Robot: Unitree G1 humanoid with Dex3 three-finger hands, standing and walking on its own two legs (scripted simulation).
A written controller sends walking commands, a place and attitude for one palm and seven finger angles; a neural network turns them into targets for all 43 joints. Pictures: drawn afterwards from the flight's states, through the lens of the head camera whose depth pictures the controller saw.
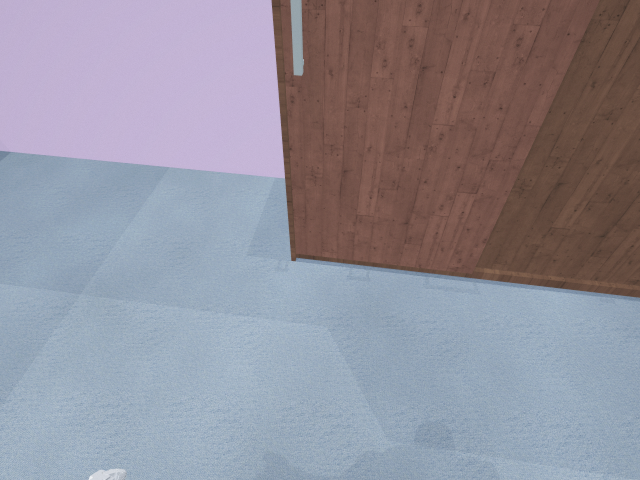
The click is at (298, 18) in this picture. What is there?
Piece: wardrobe's sliding door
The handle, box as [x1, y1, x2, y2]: [290, 0, 303, 75]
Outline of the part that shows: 290,0 294,74 301,75 303,64 301,37 301,1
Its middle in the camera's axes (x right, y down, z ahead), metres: -0.06 -0.56 +0.88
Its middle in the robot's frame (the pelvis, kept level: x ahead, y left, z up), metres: +1.05 +0.11 +0.22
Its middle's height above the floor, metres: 0.99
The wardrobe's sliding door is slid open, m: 0.00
